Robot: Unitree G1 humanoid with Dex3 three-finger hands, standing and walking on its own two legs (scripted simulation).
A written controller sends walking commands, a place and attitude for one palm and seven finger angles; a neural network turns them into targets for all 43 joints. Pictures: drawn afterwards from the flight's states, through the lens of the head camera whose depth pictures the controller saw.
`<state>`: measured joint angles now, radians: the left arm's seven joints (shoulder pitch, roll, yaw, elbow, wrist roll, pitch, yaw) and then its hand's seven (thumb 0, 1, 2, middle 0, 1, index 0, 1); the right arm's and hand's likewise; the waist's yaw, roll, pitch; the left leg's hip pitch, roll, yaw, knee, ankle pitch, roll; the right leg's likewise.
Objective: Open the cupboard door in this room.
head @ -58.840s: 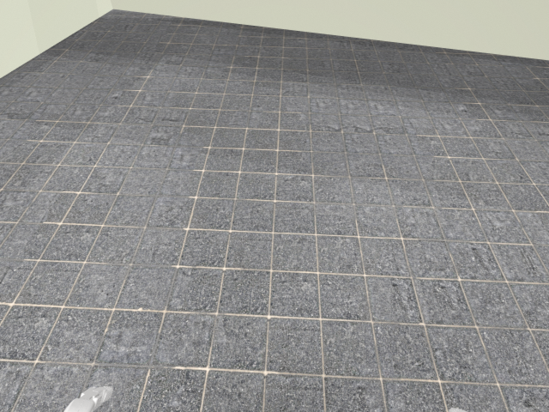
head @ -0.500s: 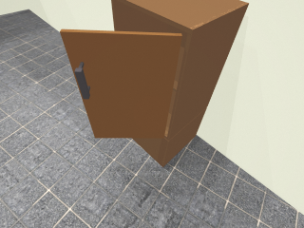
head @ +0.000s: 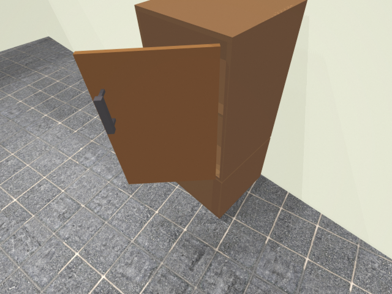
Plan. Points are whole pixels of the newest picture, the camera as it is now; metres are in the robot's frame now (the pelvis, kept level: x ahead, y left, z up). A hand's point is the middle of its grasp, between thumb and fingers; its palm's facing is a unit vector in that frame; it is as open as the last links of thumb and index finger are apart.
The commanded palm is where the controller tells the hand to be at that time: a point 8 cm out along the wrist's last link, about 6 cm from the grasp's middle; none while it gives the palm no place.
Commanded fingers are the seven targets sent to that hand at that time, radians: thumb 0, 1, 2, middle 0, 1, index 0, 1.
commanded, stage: look again from close up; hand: left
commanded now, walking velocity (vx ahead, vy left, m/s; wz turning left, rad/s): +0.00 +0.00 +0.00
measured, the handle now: (106, 111) +0.60 +0.31 +0.04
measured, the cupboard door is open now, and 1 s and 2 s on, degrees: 47 47 47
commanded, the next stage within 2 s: shuffle to correct the standing spot in 0.10 s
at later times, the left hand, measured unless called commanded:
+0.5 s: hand out of the picture -0.01 +0.16 -0.18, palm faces +0.14 -0.97 -0.17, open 7.3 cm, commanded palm none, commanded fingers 0.00 0.90 0.90 -0.20 -0.30 -0.20 -0.30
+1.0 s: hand (128, 291) +0.17 +0.18 -0.16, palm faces +0.08 -0.97 -0.23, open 7.3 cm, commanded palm none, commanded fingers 0.00 0.90 0.90 -0.20 -0.30 -0.20 -0.30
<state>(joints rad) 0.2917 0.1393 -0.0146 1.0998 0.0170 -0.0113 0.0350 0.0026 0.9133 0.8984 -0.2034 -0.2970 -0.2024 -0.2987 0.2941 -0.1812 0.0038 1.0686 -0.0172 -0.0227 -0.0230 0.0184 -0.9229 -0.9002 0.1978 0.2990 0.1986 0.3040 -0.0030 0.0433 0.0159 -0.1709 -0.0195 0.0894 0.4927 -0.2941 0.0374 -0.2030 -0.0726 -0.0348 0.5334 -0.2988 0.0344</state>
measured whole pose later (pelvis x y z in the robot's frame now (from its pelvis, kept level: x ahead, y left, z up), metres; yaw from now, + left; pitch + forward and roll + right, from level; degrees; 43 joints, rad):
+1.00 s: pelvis +0.09 +0.01 -0.01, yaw +5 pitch +0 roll +2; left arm 0.16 0.11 0.01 0.98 0.02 -0.04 0.04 0.00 0.92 0.90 -0.20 -0.30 -0.20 -0.30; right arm 0.31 -0.13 -0.02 1.07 -0.01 0.00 -0.03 0.01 -0.91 -0.90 0.20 0.30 0.20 0.30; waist -0.02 0.03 0.06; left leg -0.26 -0.04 0.07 0.73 -0.52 0.01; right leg -0.33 -0.04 -0.12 0.62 -0.30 -0.07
